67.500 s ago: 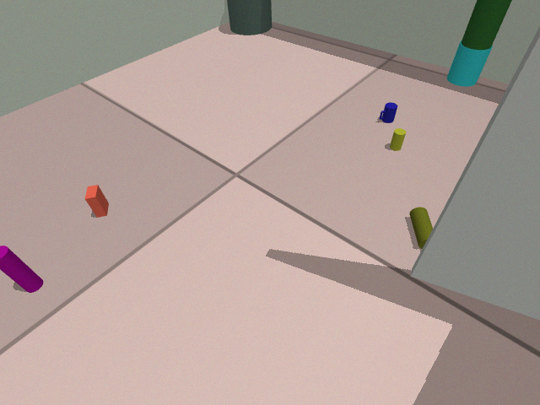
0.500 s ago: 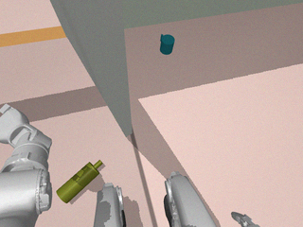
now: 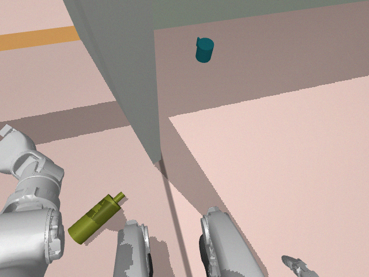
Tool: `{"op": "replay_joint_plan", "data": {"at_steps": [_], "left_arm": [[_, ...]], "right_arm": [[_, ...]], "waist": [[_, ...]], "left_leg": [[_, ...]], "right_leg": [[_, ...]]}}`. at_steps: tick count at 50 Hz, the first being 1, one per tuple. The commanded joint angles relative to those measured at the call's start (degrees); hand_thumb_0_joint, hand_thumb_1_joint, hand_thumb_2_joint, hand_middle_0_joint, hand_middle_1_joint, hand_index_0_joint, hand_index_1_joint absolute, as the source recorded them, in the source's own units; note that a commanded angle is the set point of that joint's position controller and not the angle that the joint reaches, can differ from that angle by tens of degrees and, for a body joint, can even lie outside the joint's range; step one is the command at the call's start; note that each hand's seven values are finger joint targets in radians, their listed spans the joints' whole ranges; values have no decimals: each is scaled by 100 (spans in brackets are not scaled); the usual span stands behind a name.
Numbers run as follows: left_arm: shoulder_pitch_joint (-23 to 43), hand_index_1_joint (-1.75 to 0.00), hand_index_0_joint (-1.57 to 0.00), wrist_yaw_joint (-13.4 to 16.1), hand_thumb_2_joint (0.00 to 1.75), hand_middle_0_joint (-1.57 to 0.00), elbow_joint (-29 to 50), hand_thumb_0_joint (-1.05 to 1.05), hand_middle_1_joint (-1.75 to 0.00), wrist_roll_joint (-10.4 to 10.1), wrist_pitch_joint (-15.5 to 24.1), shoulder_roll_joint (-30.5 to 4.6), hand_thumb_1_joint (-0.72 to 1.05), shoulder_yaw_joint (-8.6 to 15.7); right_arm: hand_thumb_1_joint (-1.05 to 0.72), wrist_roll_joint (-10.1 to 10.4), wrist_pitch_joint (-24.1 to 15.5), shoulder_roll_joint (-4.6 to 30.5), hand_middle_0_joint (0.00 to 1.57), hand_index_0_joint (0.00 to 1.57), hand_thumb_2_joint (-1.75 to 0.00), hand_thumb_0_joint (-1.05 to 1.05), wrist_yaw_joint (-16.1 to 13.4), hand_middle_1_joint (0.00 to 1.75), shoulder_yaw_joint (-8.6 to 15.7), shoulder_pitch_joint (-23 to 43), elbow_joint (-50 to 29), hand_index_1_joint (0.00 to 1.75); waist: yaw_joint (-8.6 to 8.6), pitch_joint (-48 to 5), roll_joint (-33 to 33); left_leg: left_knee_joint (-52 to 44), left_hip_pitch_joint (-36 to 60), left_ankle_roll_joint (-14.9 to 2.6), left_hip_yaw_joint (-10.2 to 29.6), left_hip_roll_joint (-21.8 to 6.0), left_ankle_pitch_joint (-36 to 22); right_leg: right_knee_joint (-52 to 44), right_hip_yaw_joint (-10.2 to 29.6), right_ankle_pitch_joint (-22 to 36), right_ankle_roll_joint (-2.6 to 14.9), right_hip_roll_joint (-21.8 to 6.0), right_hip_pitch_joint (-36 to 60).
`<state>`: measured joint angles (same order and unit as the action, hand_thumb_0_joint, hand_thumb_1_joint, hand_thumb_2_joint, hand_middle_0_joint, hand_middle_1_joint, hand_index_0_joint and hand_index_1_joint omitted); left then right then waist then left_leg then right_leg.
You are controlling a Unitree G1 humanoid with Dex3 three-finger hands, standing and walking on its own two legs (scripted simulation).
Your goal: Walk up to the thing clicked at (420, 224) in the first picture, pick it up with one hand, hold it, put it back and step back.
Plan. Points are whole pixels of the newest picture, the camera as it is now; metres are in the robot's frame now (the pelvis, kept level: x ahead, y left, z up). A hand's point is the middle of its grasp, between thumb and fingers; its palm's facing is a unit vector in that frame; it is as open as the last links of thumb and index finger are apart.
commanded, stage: go down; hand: left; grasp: from above
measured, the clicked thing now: (100, 214) +0.33 +0.29 -0.55
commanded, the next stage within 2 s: none
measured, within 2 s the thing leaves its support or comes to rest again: neither
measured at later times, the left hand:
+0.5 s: hand (36, 165) +0.41 +0.32 -0.11, palm faces -0.20 -0.30 -0.93, open 13.7 cm
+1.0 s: hand (39, 168) +0.41 +0.32 -0.12, palm faces -0.20 -0.31 -0.93, open 13.6 cm
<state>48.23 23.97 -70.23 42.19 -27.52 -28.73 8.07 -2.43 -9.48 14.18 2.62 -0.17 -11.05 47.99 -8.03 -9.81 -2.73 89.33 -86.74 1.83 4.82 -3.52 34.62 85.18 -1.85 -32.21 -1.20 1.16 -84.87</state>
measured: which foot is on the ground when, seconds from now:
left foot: down 0.00-1.00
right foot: down 0.00-1.00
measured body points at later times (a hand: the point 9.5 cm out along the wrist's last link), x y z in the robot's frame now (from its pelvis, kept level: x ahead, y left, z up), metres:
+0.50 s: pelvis +0.00 +0.00 +0.00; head +0.18 +0.03 +0.41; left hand +0.42 +0.33 -0.06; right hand +0.06 -0.26 -0.13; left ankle +0.04 +0.13 -0.55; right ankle +0.06 -0.13 -0.55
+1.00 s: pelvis +0.00 +0.00 -0.01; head +0.18 +0.03 +0.40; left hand +0.42 +0.33 -0.07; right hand +0.06 -0.26 -0.14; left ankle +0.04 +0.13 -0.55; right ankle +0.06 -0.13 -0.55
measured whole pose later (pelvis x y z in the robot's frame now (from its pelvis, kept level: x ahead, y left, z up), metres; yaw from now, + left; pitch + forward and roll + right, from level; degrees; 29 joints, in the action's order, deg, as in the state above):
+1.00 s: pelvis +0.00 +0.00 -0.01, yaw +0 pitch +33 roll -5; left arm 46.9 24.7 -69.6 43.2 -25.2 -28.0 9.0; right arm -3.0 -9.7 14.4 3.6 -0.3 -11.8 47.0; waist -8.0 -9.8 -2.4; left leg 91.8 -89.5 1.9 5.0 -3.1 35.2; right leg 87.8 -1.9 -33.0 -1.2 0.9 -87.5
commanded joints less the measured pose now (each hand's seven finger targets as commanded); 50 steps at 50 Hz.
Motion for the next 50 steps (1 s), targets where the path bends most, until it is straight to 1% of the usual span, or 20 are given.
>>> {"op": "replay_joint_plan", "data": {"at_steps": [1,4,5,8,15,16,18,22,25,26,29,31,33,35,37,41,43,44,48,50], "left_arm": [[1617,-106,-10,75,90,-8,295,0,-109,201,-45,-1544,-50,-7],[1459,-108,-12,-34,88,-9,58,0,-112,270,94,-1213,-48,-187],[1332,-109,-12,-38,87,-9,-83,0,-113,293,126,-1326,-48,-106],[1419,-110,-12,-10,86,-9,6,0,-114,315,300,-1195,-47,-170],[1854,-110,-12,283,86,-8,1090,0,-114,407,401,-1452,-47,24],[2024,-110,-12,331,87,-8,1370,0,-114,364,361,-1619,-47,115],[1915,-109,-11,392,87,-8,1574,0,-112,288,230,-1681,-48,178],[2150,-106,-11,355,89,-8,1015,0,-109,232,23,-1535,-48,50],[2032,-107,-11,261,87,-8,779,0,-110,106,-5,-1481,-47,31],[1804,-106,-11,220,88,-8,565,0,-110,128,-40,-1489,-48,21],[1700,-107,-11,102,88,-8,409,0,-110,285,-58,-1580,-48,-3],[1475,-107,-11,47,89,-9,103,0,-110,264,-28,-1277,-49,-125],[1433,-108,-11,41,88,-9,-20,0,-112,272,56,-1361,-49,-48],[1453,-109,-12,53,87,-9,-12,0,-113,273,178,-1294,-48,-97],[1425,-110,-13,87,86,-9,42,0,-114,317,268,-1287,-46,-61],[1815,-111,-13,200,84,-8,648,0,-116,392,393,-1383,-45,-4],[1910,-110,-12,271,86,-8,857,0,-114,398,393,-1478,-46,29],[1842,-110,-12,296,86,-8,842,0,-114,365,355,-1389,-46,29],[2306,-108,-11,404,88,-8,1269,0,-111,298,232,-1691,-49,132],[2145,-107,-11,379,88,-8,1083,0,-111,304,115,-1587,-48,67]], "right_arm": [[-90,22,-109,988,20,20,-90,0,-96,30,310,-939,-220,30],[-90,28,-146,934,20,20,-90,0,-76,30,289,-981,-301,30],[-91,13,-146,972,20,20,-90,0,-59,30,271,-1033,-287,30],[-91,1,-157,939,20,20,-90,0,-39,30,279,-1048,-374,30],[-91,-16,-119,1082,20,20,-90,0,-18,30,344,-1131,-371,30],[-90,-18,-104,1130,20,20,-90,0,-30,30,381,-1117,-373,30],[-91,-10,-92,1152,20,20,-90,0,-34,30,397,-1099,-338,30],[-90,-14,-82,1054,20,20,-90,0,-51,30,327,-1055,-198,30],[-90,-18,-113,1078,20,20,-90,0,-50,30,323,-1085,-198,30],[-90,-4,-120,1073,20,20,-90,0,-47,30,322,-1016,-214,30],[-90,18,-111,1030,20,20,-90,0,-38,30,280,-1000,-261,30],[-90,36,-129,953,20,20,-90,0,-23,30,266,-997,-294,30],[-90,17,-137,953,20,20,-90,0,-20,30,268,-1044,-311,30],[-91,14,-154,909,20,20,-90,0,-13,30,271,-1016,-383,30],[-91,-11,-157,963,20,20,-90,0,-2,30,264,-1055,-368,30],[-91,-33,-142,1069,20,20,-90,0,22,30,314,-1142,-361,30],[-91,-24,-127,1077,20,20,-90,0,28,30,323,-1158,-359,30],[-91,-40,-121,1056,20,20,-90,0,34,30,322,-1153,-329,30],[-90,-50,-104,1154,20,20,-90,0,-15,30,369,-1087,-297,30],[-90,-24,-86,1129,20,20,-90,0,-30,30,346,-1057,-264,30]], "waist": [[-7,-2988,-607],[-57,-2767,-467],[-28,-2650,-409],[-68,-2518,-330],[-23,-3510,-1099],[11,-3761,-1223],[31,-3955,-1289],[-138,-3334,-1012],[-127,-3340,-851],[-33,-3333,-728],[9,-3264,-820],[-36,-2967,-525],[-29,-2730,-373],[-43,-2615,-267],[-65,-2622,-450],[-66,-3361,-903],[-84,-3479,-896],[-92,-3429,-914],[-69,-3657,-1236],[-82,-3581,-1135]], "left_leg": [[-1222,2181,-174,-219,121,-1413],[-1118,1842,-203,-283,151,-1441],[-1063,1714,-203,-288,159,-1467],[-952,1408,-262,-417,190,-1259],[-1019,2413,-144,-312,157,-1784],[-1020,2708,-112,-273,128,-1940],[-1022,2979,-91,-209,97,-2228],[-1108,2548,-142,-177,79,-1711],[-1132,2269,-172,-247,117,-1419],[-1204,2292,-161,-214,117,-1351],[-1151,2213,-160,-282,150,-1572],[-1139,1859,-190,-306,164,-1474],[-1087,1669,-209,-310,165,-1433],[-1032,1438,-258,-375,188,-1240],[-945,1495,-225,-365,185,-1315],[-831,2152,-175,-329,152,-1979],[-857,2117,-194,-360,155,-1942],[-828,2087,-196,-375,157,-1878],[-1000,2615,-108,-227,97,-1622],[-1092,2585,-118,-198,102,-1408]], "right_leg": [[-1113,-217,1211,328,122,1868],[-1065,-229,1249,316,158,1836],[-1011,-225,1296,322,141,1814],[-1061,-156,1220,289,144,1834],[-804,-194,1544,368,121,1645],[-752,-212,1631,378,116,1640],[-669,-231,1790,397,119,1619],[-897,-218,1446,347,122,1573],[-1036,-190,1283,318,102,1815],[-1034,-217,1180,322,103,1874],[-1039,-199,1380,330,114,1974],[-1064,-207,1384,312,130,2059],[-1054,-207,1357,303,131,1924],[-1103,-174,1198,283,147,1945],[-962,-180,1211,309,130,1690],[-724,-211,1716,353,140,1634],[-768,-178,1825,336,141,1828],[-771,-163,1813,328,115,1795],[-737,-221,1360,367,105,1447],[-850,-225,1197,355,107,1529]]}}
